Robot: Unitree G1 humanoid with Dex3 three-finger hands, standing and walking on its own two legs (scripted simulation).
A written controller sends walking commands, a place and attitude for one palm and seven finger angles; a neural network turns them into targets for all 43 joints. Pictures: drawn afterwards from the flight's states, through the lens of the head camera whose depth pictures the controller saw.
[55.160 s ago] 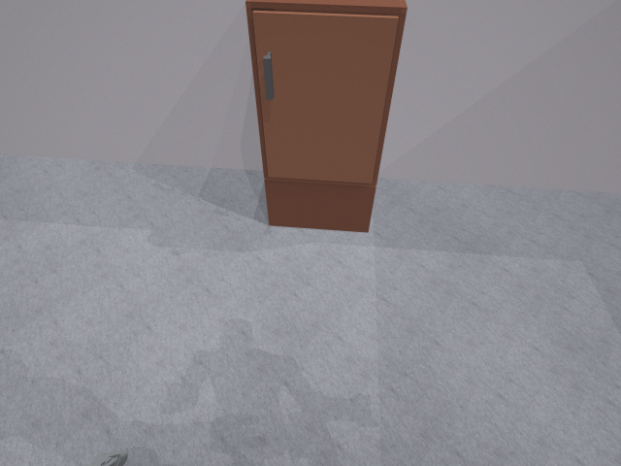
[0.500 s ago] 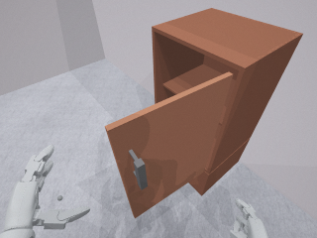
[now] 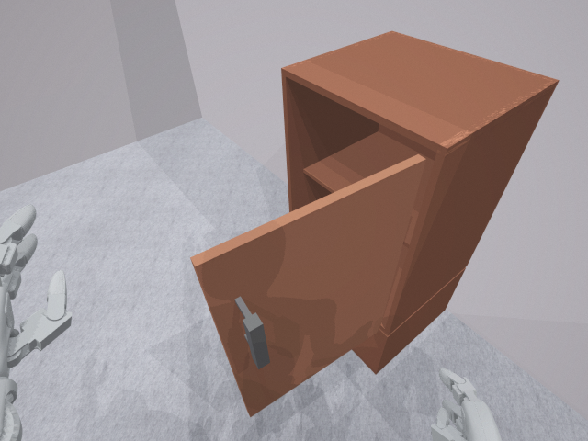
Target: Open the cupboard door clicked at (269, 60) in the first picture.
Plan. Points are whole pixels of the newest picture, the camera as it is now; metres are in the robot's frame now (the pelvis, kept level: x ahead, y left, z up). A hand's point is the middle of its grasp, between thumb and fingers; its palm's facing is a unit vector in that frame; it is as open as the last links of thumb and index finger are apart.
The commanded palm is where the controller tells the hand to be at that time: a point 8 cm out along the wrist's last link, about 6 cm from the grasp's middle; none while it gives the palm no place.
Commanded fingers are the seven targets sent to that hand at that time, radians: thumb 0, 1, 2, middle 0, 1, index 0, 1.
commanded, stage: draw the hand back to the body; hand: left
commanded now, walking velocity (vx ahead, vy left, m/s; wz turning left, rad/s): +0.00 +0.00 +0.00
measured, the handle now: (251, 332) +0.29 +0.12 -0.04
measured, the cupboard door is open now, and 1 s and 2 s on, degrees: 84 84 84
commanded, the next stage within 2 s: step back with the hand held close in 0.30 s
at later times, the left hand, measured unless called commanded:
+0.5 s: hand (68, 318) +0.18 +0.25 +0.17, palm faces +0.47 -0.77 -0.43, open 7.4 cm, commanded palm +0.13 +0.29 +0.18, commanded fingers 0.00 0.90 0.90 -0.20 -0.30 -0.20 -0.30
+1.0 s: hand (3, 391) +0.11 +0.28 +0.16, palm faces +0.41 -0.76 -0.50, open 7.4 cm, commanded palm +0.06 +0.31 +0.18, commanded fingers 0.00 0.90 0.90 -0.20 -0.30 -0.20 -0.30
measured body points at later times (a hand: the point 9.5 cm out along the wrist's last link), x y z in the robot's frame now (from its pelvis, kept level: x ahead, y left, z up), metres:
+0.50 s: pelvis -0.01 -0.01 +0.00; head -0.03 -0.04 +0.45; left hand +0.15 +0.29 +0.19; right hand +0.18 -0.23 -0.08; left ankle -0.04 +0.11 -0.74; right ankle -0.02 -0.12 -0.74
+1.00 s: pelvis -0.09 +0.01 +0.00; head -0.09 +0.01 +0.45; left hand +0.08 +0.32 +0.18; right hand +0.09 -0.23 -0.08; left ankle -0.04 +0.11 -0.74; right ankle -0.02 -0.12 -0.74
